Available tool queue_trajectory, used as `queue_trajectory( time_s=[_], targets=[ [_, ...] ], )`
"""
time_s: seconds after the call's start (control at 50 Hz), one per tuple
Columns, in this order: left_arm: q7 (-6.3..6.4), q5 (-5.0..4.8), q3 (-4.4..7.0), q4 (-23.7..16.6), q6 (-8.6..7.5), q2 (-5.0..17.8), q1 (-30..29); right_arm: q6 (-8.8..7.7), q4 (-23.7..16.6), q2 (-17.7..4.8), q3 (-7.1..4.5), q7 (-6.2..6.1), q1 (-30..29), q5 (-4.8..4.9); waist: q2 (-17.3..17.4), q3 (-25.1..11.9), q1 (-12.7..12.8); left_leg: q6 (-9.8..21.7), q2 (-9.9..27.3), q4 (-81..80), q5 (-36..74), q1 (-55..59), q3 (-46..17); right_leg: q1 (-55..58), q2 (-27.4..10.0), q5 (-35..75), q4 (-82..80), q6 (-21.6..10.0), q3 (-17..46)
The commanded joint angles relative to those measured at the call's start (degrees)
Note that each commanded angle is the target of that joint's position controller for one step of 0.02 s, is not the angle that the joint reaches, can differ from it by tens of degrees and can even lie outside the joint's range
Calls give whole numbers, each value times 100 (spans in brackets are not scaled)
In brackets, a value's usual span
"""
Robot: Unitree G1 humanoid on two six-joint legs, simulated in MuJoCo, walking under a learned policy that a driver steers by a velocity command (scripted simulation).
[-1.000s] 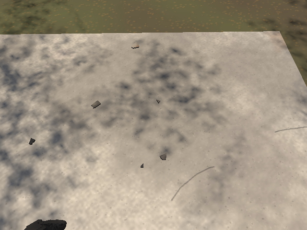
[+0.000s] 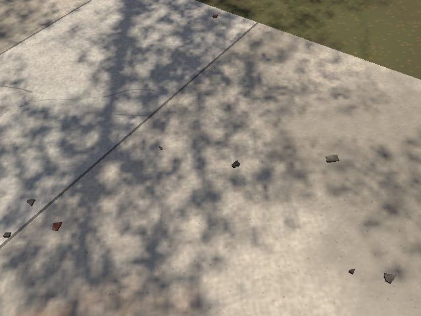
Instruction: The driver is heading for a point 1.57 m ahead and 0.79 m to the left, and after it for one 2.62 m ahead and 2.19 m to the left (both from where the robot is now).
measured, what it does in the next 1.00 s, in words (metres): walks ahead: left foot, then right foot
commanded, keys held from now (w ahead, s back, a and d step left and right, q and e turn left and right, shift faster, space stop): w+q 0.04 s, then w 0.80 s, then w+q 0.16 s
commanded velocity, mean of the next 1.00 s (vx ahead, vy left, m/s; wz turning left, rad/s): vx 0.42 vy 0.00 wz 0.19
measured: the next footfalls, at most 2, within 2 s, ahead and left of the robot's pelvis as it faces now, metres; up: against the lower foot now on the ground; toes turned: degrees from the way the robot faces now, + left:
left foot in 0.28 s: +0.11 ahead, +0.17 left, +0.00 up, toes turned +7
right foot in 0.78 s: +0.49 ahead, -0.01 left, +0.00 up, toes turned +5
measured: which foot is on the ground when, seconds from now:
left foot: up 0.00-0.26, down 0.28-0.80, up 0.82-1.00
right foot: down 0.00-0.28, up 0.30-0.76, down 0.78-1.00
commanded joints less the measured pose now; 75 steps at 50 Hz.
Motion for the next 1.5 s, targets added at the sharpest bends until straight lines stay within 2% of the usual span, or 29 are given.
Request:
queue_trajectory(
  time_s=[0.02, 0.14, 0.2, 0.24, 0.28, 0.3, 0.32, 0.34, 0.36, 0.42, 0.58, 0.7, 0.74, 0.78, 0.8, 0.82, 0.84, 0.88, 1.0, 1.12, 1.22, 1.28, 1.32, 1.34, 1.36, 1.38, 1.4, 1.42, 1.5],
  targets=[
    [120, -24, 182, -363, -85, 839, 74, -113, -512, -399, -114, 71, -320, 48, -1206, -48, 249, -142, 439, 317, 431, -1351, 217, 1030, -1441, -986, -1420, -916, 1395],
    [-5, -66, 237, -191, -223, 1078, 483, -365, -585, 43, 118, 172, -570, -27, -1151, -11, 405, -7, 655, -1502, 573, -439, 547, 804, -1533, -637, -1664, -1006, 857],
    [-134, -165, 266, -69, -269, 1228, 581, -450, -516, -41, 128, 234, -501, 7, -1182, 144, 343, 184, 584, -2364, 508, 472, 817, 319, -1541, -458, -1590, -1015, 625],
    [-205, -267, 256, 12, -249, 1271, 536, -481, -381, -75, 108, 255, -138, 36, -1051, 120, 51, 373, 473, -3207, 1033, 1347, 965, 6, -1571, -442, -1277, -937, 532],
    [-242, -193, 95, 99, -272, 885, 604, -463, -57, -349, -50, 186, 861, 66, -696, -295, -469, 603, 378, -3537, 1082, 3034, 850, -715, -1250, 100, -133, -614, 120],
    [-273, -11, -92, -83, -317, 392, 414, -460, 29, -792, -152, 110, 1631, -7, 499, -776, -760, 943, 1613, -3989, 926, 4049, -799, -1617, -710, -657, 1955, -147, -501],
    [-236, -85, -91, -412, -435, 387, 349, -514, -53, -1371, -241, 139, 1715, -59, 1559, -879, -635, 1872, 2634, -4734, -394, 4354, -3251, -3262, -35, -1857, 3521, 63, -246],
    [-223, -215, 54, -374, -495, 947, 190, -621, -60, -883, -113, 187, 1547, -40, 830, -568, -698, 1986, 2627, -4899, -825, 4033, -3192, -3676, -376, -1696, 4289, 2, 258],
    [-258, -284, 85, -367, -519, 1019, 159, -690, -54, -584, 3, 211, 1301, -62, 782, -189, -527, 1839, 2392, -4934, -823, 3712, -2571, -3823, -581, -1105, 4332, -124, 297],
    [-293, -99, 74, -183, -486, 838, 252, -740, -91, -260, 132, 217, 667, -99, 420, 204, -139, 1531, 1787, -5226, 860, 2793, -1303, -3245, -867, 73, 3735, -37, 293],
    [-366, -99, -148, -379, -440, 348, -801, -773, 389, -455, 81, 71, 1040, -56, 167, 386, -348, 1360, 1430, -5508, 2557, 2477, 60, -2610, -486, 1978, 1331, 268, -43],
    [-538, -119, -141, -622, -523, 503, -1321, -679, 785, -596, 17, 35, 1361, 30, 150, 508, -317, 1233, 1855, -5089, 3214, 3358, 42, -2402, -284, 1648, 380, -141, -4],
    [-501, -85, -48, -542, -513, 708, -884, -617, 820, -729, -19, 6, 1302, 5, 357, 64, -43, 1105, 1812, -4382, 5082, 3625, 108, -1621, 19, 1138, 404, -343, -246],
    [-365, -73, 166, -150, -466, 1156, 772, -546, 783, -609, 65, -38, 1251, -67, 299, -1131, 782, 798, 1396, -2188, 5621, 2685, 402, 1043, -125, 1352, 549, -766, -114],
    [-315, 64, 303, -63, -434, 1721, 1499, -625, 644, 44, 256, 23, 1993, -89, -957, -2216, 596, 368, 594, 293, 3065, 286, 572, 3604, -1774, 513, 580, -1721, 2462],
    [-345, -52, 202, 55, -434, 1345, 1691, -746, 770, 73, 311, 53, 1958, -58, -1606, -2845, 676, 301, -46, 1352, -788, -551, -194, 4034, -2282, -312, -522, -1972, 4424],
    [-310, -110, 103, 41, -415, 1071, 1304, -827, 591, -450, 156, 104, 1267, 137, -1250, -1823, 711, 357, 341, 1745, -667, -1190, -319, 3344, -2081, -876, -780, -1647, 3769],
    [-264, -36, 20, -12, -408, 783, 565, -870, 410, -426, 177, 96, 558, 123, -465, -513, 372, 432, 900, 1097, 219, -1082, 52, 1451, -1734, -191, -1123, -1334, 2322],
    [-260, 53, 44, 229, -664, 699, 232, -506, 549, -31, 186, 5, 713, 32, -667, 93, -93, 207, 1235, 113, 1233, -601, -90, 17, -1408, 1034, -1987, -1279, 630],
    [-154, 21, 74, 405, -603, 908, 466, -657, 277, 193, 262, 188, -325, 7, -472, 302, 308, 240, 1074, -1967, 3054, -622, 387, 537, -1170, 1701, -2033, -945, -509],
    [-117, -102, 151, 623, -347, 1122, 896, -650, -158, 183, 270, 381, -991, 23, -421, 488, 513, 478, 938, -2711, 2478, -1088, 665, 1813, -1592, 2379, -1596, -836, -710],
    [-33, -142, 223, 561, -186, 1335, 736, -605, -234, -106, 114, 440, -542, 8, -712, 0, 97, 798, 459, -2729, 1536, -234, 1107, 2164, -1619, 4963, -412, -629, -957],
    [45, -119, 164, 471, -120, 1225, 621, -556, 138, -663, -212, 340, 1100, 37, -507, -902, -812, 1200, 113, -3157, 1771, 2176, 1005, 1184, -1262, 4954, 1940, -301, -1199],
    [1, 67, -49, 204, -228, 600, 1101, -520, 211, -1354, -386, 228, 1559, 35, 797, -1551, -593, 1999, 1543, -3122, 1598, 4444, -1440, -1181, -595, 1439, 4093, 38, -1169],
    [-98, 51, -168, 73, -460, 453, 1036, -593, 16, -1278, -308, 256, 1469, 58, 1014, -2360, -446, 2810, 2401, -4159, 745, 5407, -4202, -2644, 356, -1959, 5383, 182, 65],
    [-193, -192, -31, -59, -626, 968, 361, -648, 25, -817, -169, 282, 1404, -3, 443, -1912, -743, 2438, 2254, -4422, 687, 5183, -3586, -3260, -31, -1597, 5534, 48, 632],
    [-221, -270, -56, -191, -718, 949, 73, -682, 33, -649, -117, 278, 1143, -16, 179, -1207, -605, 2207, 2039, -4437, 1063, 4419, -2770, -3343, -276, -1106, 5161, -57, 546],
    [-190, -153, -62, -164, -743, 886, 40, -686, -12, -512, -70, 274, 754, -1, -267, -742, -329, 2032, 1789, -4481, 1679, 3550, -2152, -3082, -503, -755, 4592, -36, 507],
    [-165, 52, -22, -98, -518, 792, 306, -702, -160, -391, -6, 172, 239, -57, -62, -370, 132, 2009, 1355, -4869, 3016, 2013, -1272, -2176, -671, -186, 3597, 328, 377]
  ],
)
Velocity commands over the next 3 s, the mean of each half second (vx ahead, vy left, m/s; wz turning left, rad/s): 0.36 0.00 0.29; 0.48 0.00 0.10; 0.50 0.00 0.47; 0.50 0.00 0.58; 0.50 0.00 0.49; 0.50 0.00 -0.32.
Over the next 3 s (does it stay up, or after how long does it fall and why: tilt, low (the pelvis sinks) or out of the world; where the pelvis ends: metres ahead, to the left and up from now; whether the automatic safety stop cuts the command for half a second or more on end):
stays up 1.34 0.70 -0.01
